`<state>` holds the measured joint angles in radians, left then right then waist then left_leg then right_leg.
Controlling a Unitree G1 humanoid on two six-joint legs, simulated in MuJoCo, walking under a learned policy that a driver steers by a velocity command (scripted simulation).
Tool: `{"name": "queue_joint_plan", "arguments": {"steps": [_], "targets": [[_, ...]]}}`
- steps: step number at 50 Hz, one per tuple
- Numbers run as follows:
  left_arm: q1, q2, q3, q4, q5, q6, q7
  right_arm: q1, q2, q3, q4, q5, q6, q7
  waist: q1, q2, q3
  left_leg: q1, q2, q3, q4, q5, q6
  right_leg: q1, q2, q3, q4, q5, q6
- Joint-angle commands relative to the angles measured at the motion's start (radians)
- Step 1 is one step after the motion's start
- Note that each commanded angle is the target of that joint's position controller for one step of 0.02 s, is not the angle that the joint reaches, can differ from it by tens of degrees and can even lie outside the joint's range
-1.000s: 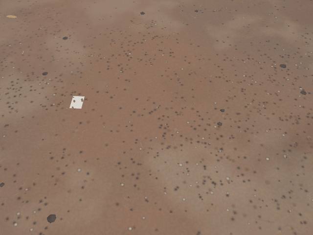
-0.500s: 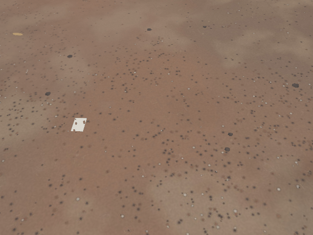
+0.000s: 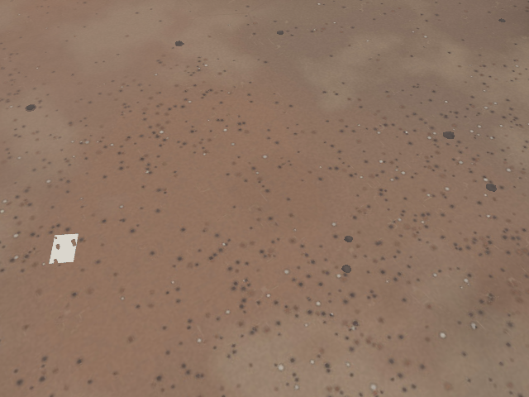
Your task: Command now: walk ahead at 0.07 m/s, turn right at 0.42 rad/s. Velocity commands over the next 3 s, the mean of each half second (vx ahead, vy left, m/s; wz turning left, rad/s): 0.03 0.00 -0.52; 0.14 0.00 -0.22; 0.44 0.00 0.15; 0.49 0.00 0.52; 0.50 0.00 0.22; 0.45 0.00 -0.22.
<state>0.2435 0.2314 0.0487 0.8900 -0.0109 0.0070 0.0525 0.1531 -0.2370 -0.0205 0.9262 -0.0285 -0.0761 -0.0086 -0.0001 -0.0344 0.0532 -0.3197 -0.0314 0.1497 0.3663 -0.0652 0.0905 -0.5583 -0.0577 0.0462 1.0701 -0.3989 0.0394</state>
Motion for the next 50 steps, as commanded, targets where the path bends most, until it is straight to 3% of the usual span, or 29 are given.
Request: {"name": "queue_joint_plan", "arguments": {"steps": [1, 4, 8, 10, 11, 12, 13, 14, 15, 16, 17, 18, 20, 26, 32, 35, 36, 37, 38, 39, 40, 41, 43, 45, 48, 50], "targets": [[0.104, 0.067, 0.024, -0.051, 0.006, 0.027, 0.002, -0.066, -0.175, -0.045, -0.078, 0.014, 0.006, -0.036, 0.034, 0.126, -0.117, -0.019, 0.341, -0.208, -0.209, -0.056, 0.199, 0.098, -0.043, -0.008, -0.05, 0.057, -0.001], [0.048, 0.078, 0.032, -0.086, 0.002, 0.031, -0.007, -0.073, -0.197, -0.058, -0.086, 0.027, 0.029, -0.054, 0.021, 0.122, -0.12, 0.014, 0.351, -0.18, -0.211, -0.141, 0.181, 0.106, -0.039, -0.041, -0.138, 0.062, -0.008], [0.013, 0.082, 0.041, -0.116, -0.003, 0.027, -0.024, -0.058, -0.217, -0.069, -0.082, 0.041, 0.057, -0.055, 0.008, 0.121, -0.125, 0.086, 0.362, -0.144, -0.164, -0.164, 0.149, 0.169, -0.007, -0.098, -0.314, 0.037, -0.04], [0.05, 0.078, 0.049, -0.112, -0.004, 0.023, -0.037, -0.071, -0.212, -0.069, -0.083, 0.055, 0.073, -0.054, 0.039, 0.111, -0.131, 0.091, 0.346, -0.105, -0.09, -0.18, 0.103, 0.263, 0.025, -0.14, -0.498, 0.118, -0.081], [0.086, 0.1, 0.06, -0.101, 0.0, 0.023, -0.039, -0.045, -0.186, -0.063, -0.074, 0.057, 0.08, -0.051, 0.048, 0.089, -0.132, 0.064, 0.311, -0.071, -0.011, -0.189, 0.054, 0.333, 0.049, -0.134, -0.59, 0.16, -0.111], [0.117, 0.157, 0.077, -0.104, 0.005, 0.024, -0.033, -0.016, -0.142, -0.054, -0.067, 0.05, 0.086, -0.041, 0.047, -0.028, -0.098, -0.038, 0.23, 0.008, 0.192, -0.245, -0.029, 0.399, -0.037, 0.028, -0.73, 0.255, -0.166], [0.104, 0.295, 0.103, -0.14, 0.013, 0.028, -0.017, -0.039, -0.088, -0.042, -0.124, 0.014, 0.081, -0.033, -0.001, -0.298, -0.053, -0.36, 0.06, 0.062, 0.476, -0.534, -0.135, 0.483, -0.286, 0.435, -0.765, 0.501, -0.323], [0.125, 0.266, 0.092, -0.148, 0.046, 0.0, -0.022, -0.161, -0.125, -0.054, -0.155, 0.005, 0.068, -0.034, 0.055, -0.189, -0.082, -0.393, 0.03, -0.131, 0.668, -0.574, -0.126, 0.41, -0.316, 0.476, -0.794, 0.518, -0.398], [0.064, 0.25, 0.088, -0.162, 0.049, -0.026, -0.025, -0.142, -0.148, -0.064, -0.156, 0.025, 0.068, -0.031, 0.008, -0.136, -0.087, -0.411, 0.038, -0.185, 0.735, -0.484, -0.111, 0.413, -0.267, 0.382, -0.787, 0.539, -0.357], [-0.005, 0.235, 0.087, -0.182, 0.026, -0.04, -0.026, -0.099, -0.161, -0.071, -0.129, 0.029, 0.07, -0.034, -0.023, -0.09, -0.104, -0.406, 0.052, -0.206, 0.746, -0.393, -0.104, 0.422, -0.214, 0.306, -0.765, 0.532, -0.294], [-0.049, 0.206, 0.077, -0.2, 0.007, -0.042, -0.026, -0.086, -0.171, -0.077, -0.111, 0.02, 0.071, -0.041, -0.028, -0.064, -0.129, -0.404, 0.059, -0.213, 0.75, -0.337, -0.106, 0.434, -0.192, 0.272, -0.75, 0.534, -0.255], [-0.059, 0.185, 0.068, -0.206, 0.0, -0.041, -0.024, -0.083, -0.166, -0.078, -0.109, 0.012, 0.071, -0.043, -0.032, -0.06, -0.142, -0.374, 0.053, -0.207, 0.775, -0.293, -0.113, 0.417, -0.172, 0.243, -0.742, 0.589, -0.25], [-0.017, 0.168, 0.061, -0.204, 0.003, -0.036, -0.017, -0.082, -0.142, -0.076, -0.117, 0.022, 0.068, -0.041, -0.027, -0.063, -0.168, -0.355, 0.037, -0.209, 0.776, -0.245, -0.122, 0.441, -0.154, 0.232, -0.732, 0.639, -0.257], [0.02, 0.197, 0.069, -0.222, 0.004, -0.017, 0.004, -0.135, -0.112, -0.063, -0.136, 0.035, 0.063, -0.035, 0.019, -0.105, -0.152, -0.331, 0.034, -0.224, 0.501, -0.211, -0.155, 0.51, -0.147, 0.28, -0.721, 0.52, -0.256], [-0.022, 0.188, 0.055, -0.235, 0.017, -0.006, -0.011, -0.108, -0.119, -0.06, -0.125, 0.043, 0.055, -0.017, 0.031, -0.118, -0.139, -0.12, 0.029, -0.183, 0.36, -0.287, -0.148, 0.402, -0.14, 0.301, -0.686, 0.593, -0.277], [-0.06, 0.171, 0.042, -0.238, 0.006, 0.0, -0.012, -0.067, -0.107, -0.054, -0.115, 0.042, 0.042, -0.006, -0.001, -0.105, -0.142, -0.004, 0.024, -0.163, 0.147, -0.192, -0.116, 0.404, -0.115, 0.312, -0.633, 0.618, -0.248], [-0.055, 0.151, 0.033, -0.231, 0.0, 0.0, -0.011, -0.028, -0.101, -0.051, -0.105, 0.035, 0.036, 0.001, -0.026, -0.08, -0.162, 0.108, 0.03, -0.159, 0.002, -0.059, -0.096, 0.369, -0.081, 0.299, -0.63, 0.463, -0.209], [-0.024, 0.113, 0.019, -0.22, 0.013, -0.006, -0.013, 0.017, -0.126, -0.054, -0.09, 0.017, 0.033, 0.004, -0.027, -0.03, -0.191, 0.247, 0.106, -0.223, -0.015, -0.004, -0.073, 0.29, -0.027, 0.27, -0.593, 0.25, -0.157], [0.016, 0.056, 0.003, -0.217, 0.035, -0.012, -0.019, 0.072, -0.189, -0.062, -0.081, 0.003, 0.034, 0.003, 0.001, 0.159, -0.204, 0.353, 0.279, -0.412, -0.033, 0.031, 0.0, 0.154, 0.103, 0.149, -0.403, -0.063, -0.101], [-0.028, 0.105, 0.018, -0.264, 0.014, -0.023, -0.019, 0.114, -0.255, -0.082, -0.054, 0.01, 0.034, 0.006, -0.017, 0.308, -0.136, 0.304, 0.412, -0.633, -0.119, -0.228, 0.177, -0.026, 0.157, 0.048, -0.306, -0.235, -0.075], [-0.1, 0.19, 0.039, -0.266, -0.003, -0.036, -0.018, 0.115, -0.246, -0.087, -0.067, 0.016, 0.022, 0.005, -0.067, 0.236, -0.053, 0.267, 0.427, -0.716, -0.196, -0.519, 0.221, -0.114, 0.102, 0.072, -0.142, -0.2, -0.059], [-0.113, 0.206, 0.052, -0.261, -0.013, -0.043, -0.022, 0.088, -0.215, -0.081, -0.069, 0.024, 0.014, -0.003, -0.051, 0.201, -0.006, 0.249, 0.391, -0.683, -0.215, -0.605, 0.184, -0.162, 0.075, 0.078, -0.074, -0.125, -0.057], [-0.081, 0.171, 0.052, -0.236, 0.002, -0.048, -0.031, 0.056, -0.175, -0.069, -0.078, 0.047, 0.004, -0.011, -0.028, 0.197, 0.011, 0.259, 0.324, -0.574, -0.238, -0.53, 0.124, -0.187, 0.027, 0.042, -0.06, 0.002, -0.037], [-0.108, 0.115, 0.04, -0.234, 0.006, -0.068, -0.04, 0.089, -0.157, -0.065, -0.068, 0.044, -0.003, -0.013, -0.044, 0.166, -0.002, 0.247, 0.267, -0.458, -0.248, -0.378, 0.102, -0.147, 0.017, -0.011, -0.104, 0.106, -0.029], [-0.156, 0.064, 0.023, -0.244, 0.0, -0.089, -0.047, 0.122, -0.17, -0.068, -0.063, 0.045, -0.005, -0.011, -0.067, 0.175, -0.027, 0.217, 0.226, -0.348, -0.234, -0.239, 0.096, -0.038, 0.02, -0.06, -0.292, 0.174, -0.024], [-0.179, 0.067, 0.021, -0.251, -0.009, -0.093, -0.052, 0.142, -0.2, -0.074, -0.062, 0.047, -0.006, -0.005, -0.078, 0.19, -0.024, 0.184, 0.236, -0.334, -0.226, -0.224, 0.105, 0.037, 0.028, -0.078, -0.398, 0.167, -0.026]]}}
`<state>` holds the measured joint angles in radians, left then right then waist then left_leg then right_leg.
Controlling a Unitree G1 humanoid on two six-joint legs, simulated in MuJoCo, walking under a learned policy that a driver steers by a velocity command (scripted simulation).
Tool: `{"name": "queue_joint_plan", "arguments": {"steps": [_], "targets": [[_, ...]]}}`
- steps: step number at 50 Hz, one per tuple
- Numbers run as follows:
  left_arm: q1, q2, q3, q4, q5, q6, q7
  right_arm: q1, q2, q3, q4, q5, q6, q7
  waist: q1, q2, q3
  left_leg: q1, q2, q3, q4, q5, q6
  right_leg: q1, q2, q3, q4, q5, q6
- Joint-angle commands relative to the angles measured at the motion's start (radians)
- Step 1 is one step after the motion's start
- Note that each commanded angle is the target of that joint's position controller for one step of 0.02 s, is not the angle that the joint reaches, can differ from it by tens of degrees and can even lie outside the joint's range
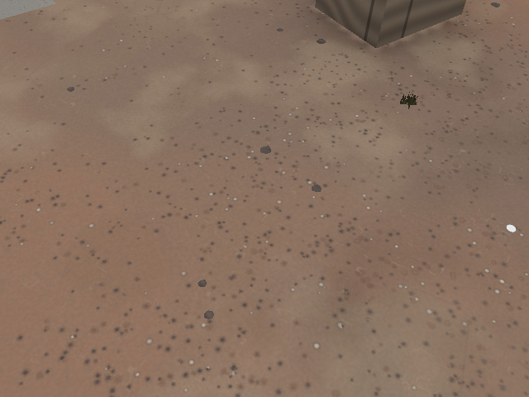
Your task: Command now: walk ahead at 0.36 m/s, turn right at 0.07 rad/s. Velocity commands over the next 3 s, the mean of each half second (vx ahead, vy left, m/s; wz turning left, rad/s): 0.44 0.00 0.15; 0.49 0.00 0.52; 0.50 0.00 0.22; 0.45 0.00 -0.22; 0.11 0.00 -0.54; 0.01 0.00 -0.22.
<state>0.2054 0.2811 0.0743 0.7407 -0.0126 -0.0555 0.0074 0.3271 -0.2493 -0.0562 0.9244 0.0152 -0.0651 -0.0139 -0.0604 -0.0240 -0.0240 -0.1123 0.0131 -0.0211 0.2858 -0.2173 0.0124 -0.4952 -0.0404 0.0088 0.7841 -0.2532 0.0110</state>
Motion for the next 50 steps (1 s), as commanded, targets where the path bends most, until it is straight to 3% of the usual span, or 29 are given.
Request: {"name": "queue_joint_plan", "arguments": {"steps": [1, 3, 5, 7, 8, 9, 10, 11, 12, 13, 14, 16, 19, 24, 28, 31, 32, 33, 34, 35, 36, 37, 38, 39, 40, 43, 47, 50], "targets": [[-0.146, 0.028, -0.003, -0.105, -0.011, -0.031, -0.01, -0.02, -0.2, -0.041, -0.058, 0.007, -0.016, 0.005, -0.021, 0.181, 0.057, -0.033, 0.204, -0.168, -0.138, -0.082, 0.189, -0.001, 0.012, -0.046, -0.145, 0.014, -0.001], [-0.141, 0.047, -0.001, -0.11, -0.017, -0.032, -0.016, -0.009, -0.213, -0.044, -0.057, 0.017, -0.014, 0.013, -0.014, 0.176, 0.066, -0.054, 0.231, -0.186, -0.119, -0.111, 0.192, 0.055, 0.013, -0.049, -0.208, 0.024, -0.017], [-0.08, 0.059, 0.006, -0.092, -0.017, -0.033, -0.018, -0.024, -0.209, -0.041, -0.059, 0.025, -0.008, 0.017, 0.033, 0.154, 0.06, -0.107, 0.229, -0.179, -0.068, -0.124, 0.17, 0.189, 0.028, -0.064, -0.286, 0.074, -0.041], [0.096, 0.106, 0.033, -0.043, -0.022, -0.03, -0.006, -0.032, -0.154, -0.019, -0.061, 0.01, -0.009, 0.021, 0.123, 0.118, -0.002, -0.21, 0.171, -0.118, 0.112, -0.031, 0.118, 0.445, 0.025, -0.035, -0.323, 0.05, -0.08], [0.255, 0.185, 0.054, -0.022, -0.008, -0.03, 0.005, -0.061, -0.072, 0.008, -0.09, -0.012, -0.015, 0.027, 0.188, -0.073, -0.1, -0.357, 0.076, -0.004, 0.484, -0.078, 0.055, 0.642, -0.183, 0.228, -0.396, -0.036, -0.149], [0.322, 0.284, 0.073, -0.012, 0.007, -0.033, -0.008, -0.04, -0.043, 0.016, -0.139, 0.006, -0.041, 0.021, 0.169, -0.334, -0.147, -0.645, -0.034, 0.02, 0.771, -0.323, 0.03, 0.765, -0.373, 0.673, -0.557, -0.268, -0.295], [0.273, 0.185, 0.046, -0.02, 0.012, -0.046, -0.017, -0.063, -0.153, -0.011, -0.128, 0.029, -0.051, 0.021, 0.16, -0.192, -0.068, -0.73, 0.032, -0.071, 0.919, -0.306, 0.05, 0.694, -0.372, 0.675, -0.579, -0.346, -0.295], [0.208, 0.124, 0.026, -0.032, 0.009, -0.052, -0.021, -0.08, -0.175, -0.018, -0.127, 0.039, -0.052, 0.028, 0.132, -0.148, 0.006, -0.753, 0.067, -0.086, 0.935, -0.198, 0.075, 0.628, -0.328, 0.54, -0.584, -0.301, -0.257], [0.149, 0.097, 0.015, -0.044, 0.01, -0.055, -0.024, -0.077, -0.157, -0.017, -0.111, 0.031, -0.046, 0.029, 0.107, -0.093, 0.028, -0.719, 0.098, -0.078, 0.917, -0.111, 0.073, 0.566, -0.277, 0.422, -0.602, -0.189, -0.229], [0.107, 0.085, 0.011, -0.045, 0.009, -0.055, -0.027, -0.086, -0.145, -0.019, -0.109, 0.017, -0.039, 0.03, 0.09, -0.071, 0.057, -0.699, 0.115, -0.08, 0.875, -0.051, 0.065, 0.517, -0.244, 0.328, -0.62, -0.068, -0.21], [0.089, 0.073, 0.008, -0.042, 0.013, -0.057, -0.027, -0.083, -0.131, -0.02, -0.104, 0.015, -0.029, 0.033, 0.075, -0.073, 0.063, -0.656, 0.127, -0.082, 0.857, -0.005, 0.058, 0.475, -0.213, 0.24, -0.635, 0.042, -0.188], [0.104, 0.071, 0.011, -0.024, 0.021, -0.067, -0.023, -0.074, -0.094, -0.015, -0.099, 0.019, -0.01, 0.036, 0.067, -0.066, 0.059, -0.643, 0.108, -0.089, 0.849, 0.062, 0.038, 0.453, -0.189, 0.124, -0.642, 0.233, -0.18], [0.128, 0.08, 0.017, 0.002, 0.028, -0.07, -0.012, -0.124, -0.08, -0.016, -0.127, 0.016, 0.002, 0.032, 0.071, -0.038, 0.077, -0.689, 0.076, -0.116, 0.742, 0.163, 0.011, 0.453, -0.188, 0.024, -0.656, 0.352, -0.182], [0.144, 0.102, 0.019, 0.031, 0.018, -0.067, 0.008, -0.287, -0.047, 0.002, -0.199, 0.002, -0.003, 0.056, 0.115, -0.025, 0.122, -0.615, 0.058, -0.012, 0.447, 0.349, 0.015, 0.444, -0.181, -0.115, -0.691, 0.364, -0.151], [0.193, 0.12, 0.024, 0.066, 0.005, -0.043, 0.014, -0.381, -0.042, 0.008, -0.269, 0.009, -0.007, 0.085, 0.133, -0.021, 0.143, -0.64, 0.039, 0.049, 0.342, 0.262, 0.057, 0.587, -0.225, -0.163, -0.616, 0.519, -0.14], [0.171, 0.167, 0.035, 0.056, 0.004, -0.017, 0.029, -0.328, -0.089, -0.015, -0.295, 0.013, -0.002, 0.096, 0.072, -0.084, 0.052, -0.49, -0.046, 0.139, 0.341, 0.103, 0.115, 0.656, -0.235, -0.2, -0.419, 1.027, -0.114], [0.162, 0.182, 0.037, 0.051, 0.007, -0.006, 0.034, -0.232, -0.125, -0.033, -0.281, 0.016, 0.002, 0.094, 0.017, -0.105, -0.009, -0.367, -0.082, 0.153, 0.343, 0.06, 0.14, 0.648, -0.23, -0.206, -0.278, 1.145, -0.106], [0.139, 0.191, 0.037, 0.044, 0.002, -0.001, 0.037, -0.076, -0.179, -0.062, -0.247, 0.017, 0.004, 0.083, -0.07, -0.088, -0.092, -0.131, -0.114, 0.142, 0.276, 0.107, 0.178, 0.556, -0.201, -0.221, -0.068, 1.115, -0.082], [0.142, 0.178, 0.027, 0.021, 0.011, -0.011, 0.039, 0.079, -0.254, -0.091, -0.22, 0.009, 0.017, 0.059, -0.134, 0.009, -0.185, 0.191, 0.007, -0.068, 0.25, 0.102, 0.233, 0.296, -0.154, -0.214, 0.239, 0.768, -0.045], [0.269, 0.007, -0.025, -0.02, 0.033, -0.043, 0.01, 0.054, -0.333, -0.098, -0.231, 0.009, 0.011, 0.052, 0.014, 0.259, -0.293, 0.54, 0.277, -0.65, 0.194, -0.054, 0.428, -0.167, 0.065, -0.092, 0.604, -0.308, 0.013], [0.145, 0.09, -0.014, -0.04, -0.003, -0.088, -0.007, 0.098, -0.257, -0.079, -0.24, 0.003, 0.005, 0.048, -0.072, 0.148, -0.379, 0.561, 0.308, -0.819, 0.045, -0.147, 0.43, -0.269, 0.07, 0.117, 0.691, -0.325, -0.012], [0.044, 0.129, -0.004, -0.078, -0.035, -0.104, -0.011, 0.057, -0.211, -0.067, -0.234, -0.001, -0.002, 0.048, -0.071, 0.102, -0.217, 0.445, 0.279, -0.66, 0.014, -0.079, 0.371, -0.333, 0.02, 0.116, 0.648, -0.224, -0.034], [0.025, 0.121, -0.008, -0.086, -0.022, -0.111, -0.004, -0.021, -0.186, -0.058, -0.249, 0.007, -0.007, 0.05, -0.014, 0.008, -0.112, 0.266, 0.234, -0.536, 0.004, 0.028, 0.335, -0.296, -0.024, 0.102, 0.55, -0.137, -0.04], [0.024, 0.124, -0.001, -0.078, 0.005, -0.107, 0.004, -0.09, -0.158, -0.05, -0.267, 0.004, -0.009, 0.05, 0.031, -0.017, -0.054, 0.122, 0.193, -0.448, -0.011, 0.134, 0.313, -0.233, -0.053, 0.091, 0.473, -0.1, -0.028], [0.051, 0.131, 0.006, -0.079, 0.016, -0.094, 0.005, -0.124, -0.14, -0.042, -0.286, -0.008, -0.01, 0.046, 0.068, 0.008, -0.038, 0.026, 0.163, -0.398, -0.035, 0.207, 0.31, -0.163, -0.074, 0.097, 0.439, -0.074, -0.019], [0.062, 0.103, 0.003, -0.092, 0.032, -0.059, 0.009, -0.124, -0.154, -0.047, -0.283, -0.002, -0.015, 0.035, 0.095, 0.04, -0.006, -0.121, 0.124, -0.307, -0.07, 0.338, 0.311, -0.115, -0.085, 0.062, 0.322, -0.028, 0.03], [-0.097, 0.061, -0.016, -0.141, 0.036, -0.053, 0.011, -0.062, -0.186, -0.054, -0.26, 0.006, -0.004, 0.012, 0.041, 0.071, 0.02, -0.187, 0.045, -0.216, -0.043, 0.333, 0.248, -0.095, -0.038, 0.031, 0.026, 0.221, 0.061], [-0.199, 0.053, -0.023, -0.162, 0.018, -0.064, -0.005, -0.007, -0.188, -0.052, -0.244, 0.012, 0.008, 0.005, -0.013, 0.102, 0.006, -0.16, 0.04, -0.234, -0.012, 0.227, 0.215, -0.026, 0.017, 0.019, -0.171, 0.352, 0.06]]}}
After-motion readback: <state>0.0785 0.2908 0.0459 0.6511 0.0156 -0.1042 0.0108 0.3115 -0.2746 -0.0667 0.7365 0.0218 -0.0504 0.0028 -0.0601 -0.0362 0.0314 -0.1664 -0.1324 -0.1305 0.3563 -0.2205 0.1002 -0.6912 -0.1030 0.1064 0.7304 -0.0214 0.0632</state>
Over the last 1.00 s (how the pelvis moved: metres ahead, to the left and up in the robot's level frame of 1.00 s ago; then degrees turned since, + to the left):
0.08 -0.05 0.01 -21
